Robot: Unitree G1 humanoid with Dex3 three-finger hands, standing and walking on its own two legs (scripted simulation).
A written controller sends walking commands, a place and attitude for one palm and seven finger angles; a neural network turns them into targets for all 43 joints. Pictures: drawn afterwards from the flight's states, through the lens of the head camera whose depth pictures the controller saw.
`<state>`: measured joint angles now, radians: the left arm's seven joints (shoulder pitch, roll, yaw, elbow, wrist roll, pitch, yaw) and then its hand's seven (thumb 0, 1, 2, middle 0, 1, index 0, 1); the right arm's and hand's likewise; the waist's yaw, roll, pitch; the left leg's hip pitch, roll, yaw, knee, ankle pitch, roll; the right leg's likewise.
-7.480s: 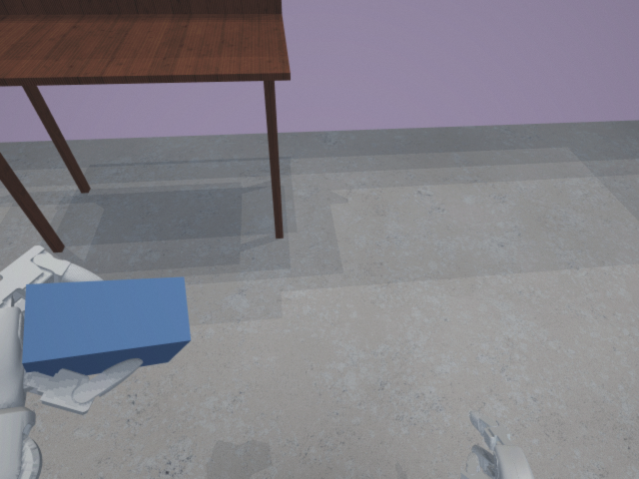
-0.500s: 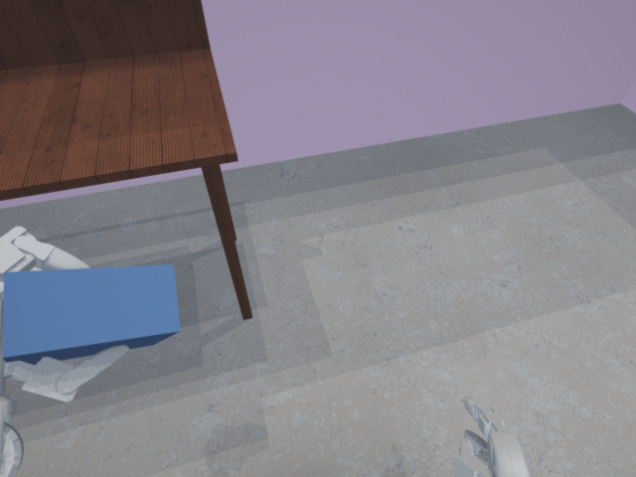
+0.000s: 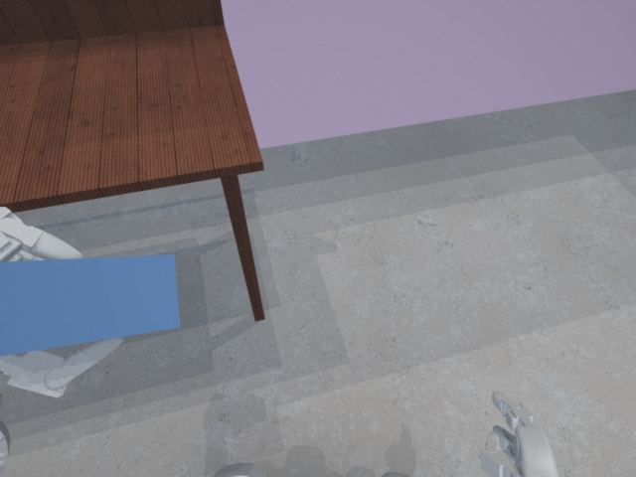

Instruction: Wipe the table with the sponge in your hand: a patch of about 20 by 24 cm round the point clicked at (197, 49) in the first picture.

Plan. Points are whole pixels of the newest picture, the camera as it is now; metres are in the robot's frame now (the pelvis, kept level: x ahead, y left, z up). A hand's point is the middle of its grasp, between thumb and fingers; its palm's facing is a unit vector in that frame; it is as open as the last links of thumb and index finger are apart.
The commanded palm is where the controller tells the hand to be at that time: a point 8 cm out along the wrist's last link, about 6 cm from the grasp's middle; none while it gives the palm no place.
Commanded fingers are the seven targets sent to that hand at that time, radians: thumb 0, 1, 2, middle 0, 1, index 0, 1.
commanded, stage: take the last steps up to it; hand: left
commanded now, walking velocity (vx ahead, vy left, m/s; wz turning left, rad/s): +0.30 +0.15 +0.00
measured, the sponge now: (111, 300) +0.24 +0.20 +0.16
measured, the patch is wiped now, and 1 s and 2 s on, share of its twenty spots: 0.00 0.00 0.00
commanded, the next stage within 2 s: come to a stop and stand still in 0.78 s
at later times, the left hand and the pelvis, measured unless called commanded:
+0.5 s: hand (69, 206) +0.32 +0.27 +0.18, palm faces +0.37 -0.79 -0.48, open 10.1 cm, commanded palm +0.27 +0.32 +0.19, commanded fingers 0.00 0.10 1.30 -1.20 -1.60 -1.20 -1.60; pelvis +0.11 +0.04 +0.02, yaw +1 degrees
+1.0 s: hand (67, 136) +0.42 +0.31 +0.18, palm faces +0.38 -0.79 -0.48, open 10.1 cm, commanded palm +0.36 +0.36 +0.19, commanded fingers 0.00 0.10 1.30 -1.20 -1.60 -1.20 -1.60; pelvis +0.19 +0.08 +0.01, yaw -2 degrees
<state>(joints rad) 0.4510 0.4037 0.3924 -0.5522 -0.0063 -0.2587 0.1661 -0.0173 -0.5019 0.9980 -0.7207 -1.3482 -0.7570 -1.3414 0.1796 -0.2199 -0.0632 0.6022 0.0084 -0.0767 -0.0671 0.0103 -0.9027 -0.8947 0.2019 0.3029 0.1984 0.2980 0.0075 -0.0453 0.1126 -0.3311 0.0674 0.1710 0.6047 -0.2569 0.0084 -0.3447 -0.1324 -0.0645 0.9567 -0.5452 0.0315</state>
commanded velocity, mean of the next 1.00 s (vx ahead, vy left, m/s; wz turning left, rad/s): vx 0.17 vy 0.12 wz -0.01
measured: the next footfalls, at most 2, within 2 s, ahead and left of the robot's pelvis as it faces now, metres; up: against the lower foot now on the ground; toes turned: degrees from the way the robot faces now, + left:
right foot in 0.24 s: +0.13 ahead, -0.08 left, +0.00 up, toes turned -11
left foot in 0.58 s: +0.23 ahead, +0.21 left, +0.00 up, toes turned +10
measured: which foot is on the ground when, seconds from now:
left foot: down 0.00-0.24, up 0.26-0.56, down 0.58-0.86, up 0.88-1.00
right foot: up 0.00-0.22, down 0.24-0.58, up 0.60-0.84, down 0.86-1.00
